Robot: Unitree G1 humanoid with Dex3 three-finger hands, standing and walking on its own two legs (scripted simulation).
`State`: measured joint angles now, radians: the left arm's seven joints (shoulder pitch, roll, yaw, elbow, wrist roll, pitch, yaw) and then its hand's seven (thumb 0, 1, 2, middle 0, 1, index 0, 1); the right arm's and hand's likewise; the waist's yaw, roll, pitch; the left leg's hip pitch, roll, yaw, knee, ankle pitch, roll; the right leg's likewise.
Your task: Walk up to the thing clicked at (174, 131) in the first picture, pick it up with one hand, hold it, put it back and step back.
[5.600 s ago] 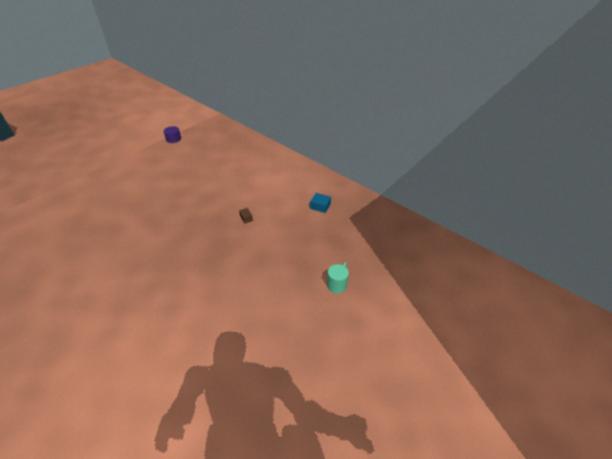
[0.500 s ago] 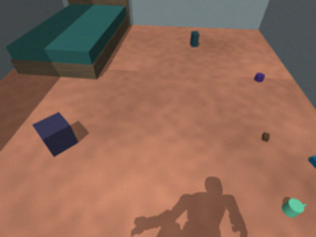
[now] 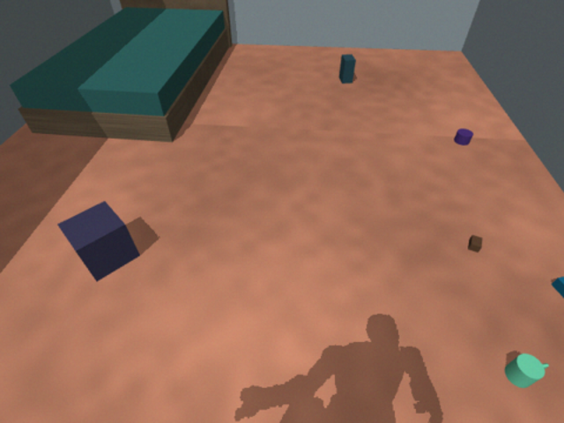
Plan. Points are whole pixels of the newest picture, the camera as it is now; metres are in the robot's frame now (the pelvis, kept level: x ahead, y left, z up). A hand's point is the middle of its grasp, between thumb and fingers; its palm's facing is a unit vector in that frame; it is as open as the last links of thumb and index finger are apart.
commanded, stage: stand
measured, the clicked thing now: (463, 136) +1.98 -1.15 -0.75
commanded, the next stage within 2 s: walk up in 0.32 s
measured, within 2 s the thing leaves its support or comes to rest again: neither
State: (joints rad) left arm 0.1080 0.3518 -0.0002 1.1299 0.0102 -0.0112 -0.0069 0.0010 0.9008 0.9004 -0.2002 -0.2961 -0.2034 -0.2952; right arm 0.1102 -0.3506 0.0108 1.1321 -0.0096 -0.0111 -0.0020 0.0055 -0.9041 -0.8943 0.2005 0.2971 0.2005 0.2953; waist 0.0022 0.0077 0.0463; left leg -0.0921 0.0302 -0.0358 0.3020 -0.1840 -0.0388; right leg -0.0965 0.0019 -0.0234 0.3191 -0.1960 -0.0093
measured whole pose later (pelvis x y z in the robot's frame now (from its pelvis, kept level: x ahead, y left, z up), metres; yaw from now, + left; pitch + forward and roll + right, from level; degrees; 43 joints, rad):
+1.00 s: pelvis -0.03 +0.03 -0.03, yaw -20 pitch -4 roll -1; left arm 0.20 0.39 0.06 0.87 0.04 0.01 -0.02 0.00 0.90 0.90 -0.20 -0.30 -0.20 -0.30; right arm 0.24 -0.40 -0.07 0.87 -0.02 0.04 0.00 0.01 -0.90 -0.89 0.20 0.30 0.20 0.30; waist -0.04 0.04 0.16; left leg -0.27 0.08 0.07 0.82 -0.50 0.00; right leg -0.24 0.04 0.00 0.62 -0.32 -0.04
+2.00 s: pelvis -0.02 +0.02 +0.00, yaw -31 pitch -3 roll +0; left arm 0.07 0.35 0.01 1.09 0.00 -0.02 0.00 0.00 0.90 0.90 -0.20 -0.30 -0.20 -0.30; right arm 0.10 -0.35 -0.01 1.09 -0.01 0.00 0.02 0.01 -0.90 -0.89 0.20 0.30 0.20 0.30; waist -0.01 0.01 0.06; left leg -0.11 0.04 0.03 0.38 -0.21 -0.03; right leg -0.13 0.01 0.09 0.41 -0.22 0.01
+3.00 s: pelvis -0.02 +0.02 +0.00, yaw -29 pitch -2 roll +0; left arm 0.11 0.35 0.00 1.13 0.01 -0.02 0.00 0.00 0.90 0.90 -0.20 -0.30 -0.20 -0.30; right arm 0.10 -0.35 -0.01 1.14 -0.01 -0.01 0.01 0.01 -0.90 -0.89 0.20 0.30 0.20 0.30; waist -0.01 0.00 0.05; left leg -0.10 0.03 0.01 0.32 -0.18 -0.03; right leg -0.11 0.00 0.07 0.33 -0.19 0.02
